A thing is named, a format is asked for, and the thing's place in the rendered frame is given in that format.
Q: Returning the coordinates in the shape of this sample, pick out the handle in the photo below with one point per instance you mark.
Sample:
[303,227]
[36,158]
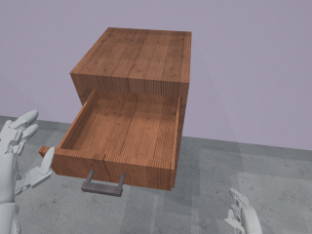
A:
[103,189]

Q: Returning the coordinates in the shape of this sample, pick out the left robot hand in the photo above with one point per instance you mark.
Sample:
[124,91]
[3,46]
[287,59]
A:
[12,139]

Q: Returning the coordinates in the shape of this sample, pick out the cabinet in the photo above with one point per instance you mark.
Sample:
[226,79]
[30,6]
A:
[140,61]

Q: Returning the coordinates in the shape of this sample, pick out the drawer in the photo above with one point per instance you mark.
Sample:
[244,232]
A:
[119,133]

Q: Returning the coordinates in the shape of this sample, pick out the robot left forearm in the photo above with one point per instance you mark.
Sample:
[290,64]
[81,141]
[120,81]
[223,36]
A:
[8,222]

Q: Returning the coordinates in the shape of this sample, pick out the right robot hand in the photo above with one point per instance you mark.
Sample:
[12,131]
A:
[247,219]

